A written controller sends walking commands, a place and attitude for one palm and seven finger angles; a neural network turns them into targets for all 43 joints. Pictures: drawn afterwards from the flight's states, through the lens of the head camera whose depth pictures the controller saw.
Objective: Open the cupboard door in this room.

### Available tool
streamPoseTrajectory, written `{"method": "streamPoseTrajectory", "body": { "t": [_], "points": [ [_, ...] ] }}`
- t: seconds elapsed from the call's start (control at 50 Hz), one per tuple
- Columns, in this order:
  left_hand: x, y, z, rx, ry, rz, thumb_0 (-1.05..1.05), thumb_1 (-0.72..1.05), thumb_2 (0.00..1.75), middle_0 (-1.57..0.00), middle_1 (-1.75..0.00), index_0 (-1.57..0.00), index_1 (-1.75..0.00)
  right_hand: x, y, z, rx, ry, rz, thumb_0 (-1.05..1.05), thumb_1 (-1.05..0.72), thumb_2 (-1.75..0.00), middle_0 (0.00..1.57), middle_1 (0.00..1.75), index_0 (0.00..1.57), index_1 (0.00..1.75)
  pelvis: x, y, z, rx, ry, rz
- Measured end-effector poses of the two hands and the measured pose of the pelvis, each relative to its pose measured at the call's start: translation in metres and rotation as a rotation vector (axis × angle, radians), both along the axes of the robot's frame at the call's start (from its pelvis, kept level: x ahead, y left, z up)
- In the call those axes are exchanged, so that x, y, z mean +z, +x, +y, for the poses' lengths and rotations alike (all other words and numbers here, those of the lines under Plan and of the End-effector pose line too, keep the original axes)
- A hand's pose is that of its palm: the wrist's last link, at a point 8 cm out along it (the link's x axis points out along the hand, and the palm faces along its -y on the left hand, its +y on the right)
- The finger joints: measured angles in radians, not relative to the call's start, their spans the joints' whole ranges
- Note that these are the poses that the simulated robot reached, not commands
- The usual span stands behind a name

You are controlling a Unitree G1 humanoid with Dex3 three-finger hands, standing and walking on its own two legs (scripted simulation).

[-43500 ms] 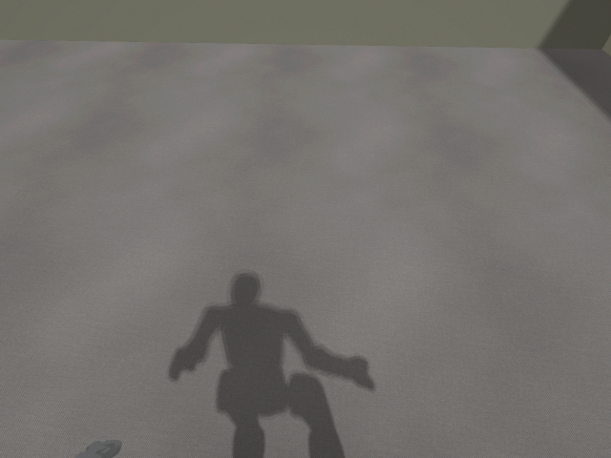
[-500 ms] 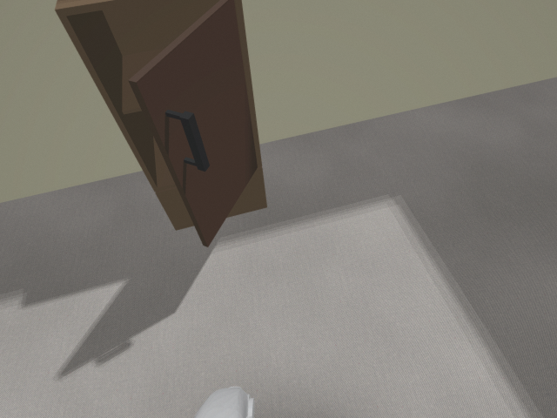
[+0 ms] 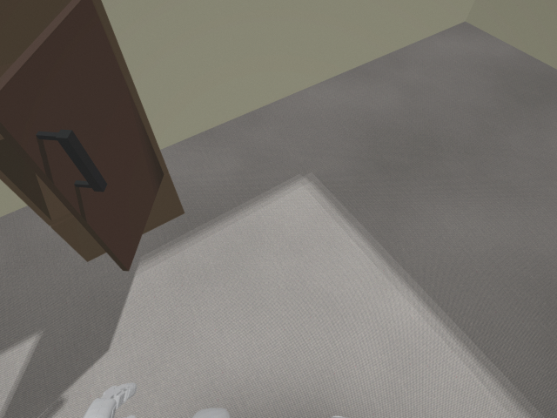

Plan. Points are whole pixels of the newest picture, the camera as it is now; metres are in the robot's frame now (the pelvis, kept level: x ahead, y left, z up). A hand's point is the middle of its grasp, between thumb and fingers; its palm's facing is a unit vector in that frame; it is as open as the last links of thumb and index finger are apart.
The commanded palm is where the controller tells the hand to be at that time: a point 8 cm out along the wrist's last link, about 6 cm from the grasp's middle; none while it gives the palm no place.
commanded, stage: walk to a spot facing it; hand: left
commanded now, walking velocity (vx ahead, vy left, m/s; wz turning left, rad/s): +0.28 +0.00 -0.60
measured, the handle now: (74, 162) +0.53 +0.45 -0.03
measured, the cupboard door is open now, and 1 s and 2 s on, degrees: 51 51 51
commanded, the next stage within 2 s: turn to face it in 2.00 s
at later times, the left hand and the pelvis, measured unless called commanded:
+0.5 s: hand (221, 324) +0.27 +0.13 -0.14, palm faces -0.36 -0.92 -0.15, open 7.4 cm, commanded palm none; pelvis +0.09 -0.01 +0.02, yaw -19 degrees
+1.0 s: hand (258, 286) +0.36 +0.07 -0.17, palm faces -0.39 -0.90 -0.19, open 7.3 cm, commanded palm none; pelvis +0.27 -0.10 +0.00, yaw -29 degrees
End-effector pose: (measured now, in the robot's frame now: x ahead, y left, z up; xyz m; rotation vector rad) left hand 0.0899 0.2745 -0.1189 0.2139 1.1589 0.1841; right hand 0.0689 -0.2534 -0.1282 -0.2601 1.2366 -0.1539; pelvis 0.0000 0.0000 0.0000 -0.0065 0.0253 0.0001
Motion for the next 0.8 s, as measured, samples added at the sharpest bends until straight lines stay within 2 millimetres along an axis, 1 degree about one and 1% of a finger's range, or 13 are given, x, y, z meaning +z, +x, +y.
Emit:
{"method": "streamPoseTrajectory", "body": {
  "t": [0.04,0.1,0.2,0.26,0.3,0.34,0.42,0.52,0.6,0.64,0.68,0.72,0.8],
  "points": [
    [-0.002,0.006,-0.004,-0.026,0.016,0.006,0.00,0.90,0.89,-0.20,-0.30,-0.20,-0.30,-0.006,-0.012,-0.012,-0.045,-0.008,0.026,0.00,-0.91,-0.90,0.20,0.30,0.21,0.30,-0.003,-0.001,-0.001,-0.025,-0.006,-0.007],
    [-0.001,0.008,-0.010,-0.058,0.016,0.039,0.00,0.90,0.89,-0.20,-0.30,-0.20,-0.30,0.001,-0.021,-0.020,-0.091,-0.022,0.035,0.01,-0.91,-0.90,0.20,0.30,0.20,0.30,0.002,0.001,0.001,-0.054,-0.005,-0.014],
    [-0.008,0.014,-0.013,-0.107,-0.026,0.095,0.00,0.90,0.89,-0.20,-0.30,-0.21,-0.30,0.020,-0.019,-0.014,-0.145,-0.036,-0.030,0.01,-0.91,-0.90,0.20,0.30,0.20,0.30,0.007,0.016,0.010,-0.120,0.010,-0.014],
    [-0.017,0.029,-0.013,-0.146,-0.056,0.126,0.01,0.90,0.89,-0.20,-0.30,-0.21,-0.30,0.020,-0.026,-0.006,-0.178,-0.060,-0.069,0.00,-0.91,-0.90,0.20,0.30,0.20,0.30,0.003,0.029,0.018,-0.165,-0.015,-0.006],
    [-0.015,0.048,-0.019,-0.183,-0.071,0.126,0.01,0.90,0.89,-0.20,-0.30,-0.20,-0.30,0.025,-0.040,0.001,-0.209,-0.056,-0.044,0.00,-0.91,-0.90,0.20,0.30,0.20,0.30,0.008,0.037,0.018,-0.192,-0.017,-0.008],
    [-0.009,0.073,-0.028,-0.219,-0.088,0.100,0.01,0.90,0.89,-0.20,-0.30,-0.20,-0.30,0.030,-0.057,0.010,-0.243,-0.040,0.009,0.00,-0.91,-0.90,0.20,0.30,0.20,0.30,0.015,0.046,0.015,-0.216,-0.019,-0.004],
    [0.004,0.129,-0.056,-0.301,-0.114,0.039,0.01,0.90,0.89,-0.20,-0.30,-0.20,-0.30,0.033,-0.091,0.026,-0.331,0.007,0.124,0.00,-0.91,-0.90,0.20,0.30,0.20,0.30,0.023,0.065,0.006,-0.273,-0.023,0.006],
    [0.009,0.203,-0.111,-0.436,-0.118,-0.013,0.01,0.91,0.90,-0.20,-0.30,-0.20,-0.30,0.027,-0.123,0.040,-0.468,0.074,0.236,0.00,-0.91,-0.90,0.20,0.30,0.20,0.30,0.021,0.092,-0.015,-0.343,-0.014,0.004],
    [0.006,0.261,-0.163,-0.530,-0.106,-0.083,0.01,0.90,0.90,-0.20,-0.30,-0.20,-0.30,0.012,-0.136,0.041,-0.558,0.135,0.316,0.00,-0.91,-0.90,0.20,0.30,0.20,0.30,0.006,0.117,-0.045,-0.377,-0.005,-0.006],
    [0.002,0.279,-0.181,-0.531,-0.101,-0.144,0.01,0.90,0.89,-0.20,-0.30,-0.20,-0.30,0.000,-0.132,0.033,-0.583,0.165,0.350,0.00,-0.91,-0.90,0.20,0.30,0.20,0.30,-0.005,0.126,-0.060,-0.384,0.011,-0.013],
    [0.002,0.283,-0.191,-0.523,-0.094,-0.142,0.00,0.90,0.89,-0.20,-0.30,-0.20,-0.30,-0.006,-0.112,0.018,-0.592,0.165,0.340,0.01,-0.91,-0.90,0.20,0.30,0.20,0.30,-0.003,0.135,-0.067,-0.395,-0.005,-0.025],
    [0.002,0.278,-0.194,-0.517,-0.081,-0.097,0.00,0.90,0.89,-0.20,-0.30,-0.20,-0.30,-0.006,-0.079,-0.003,-0.592,0.146,0.273,0.01,-0.91,-0.90,0.20,0.30,0.20,0.30,0.003,0.145,-0.074,-0.411,-0.010,-0.028],
    [-0.001,0.265,-0.191,-0.487,-0.069,0.020,0.00,0.91,0.89,-0.20,-0.30,-0.21,-0.30,0.004,0.001,-0.045,-0.575,0.102,0.083,0.01,-0.91,-0.90,0.20,0.30,0.20,0.30,0.014,0.172,-0.086,-0.444,-0.005,-0.023]
  ]
}}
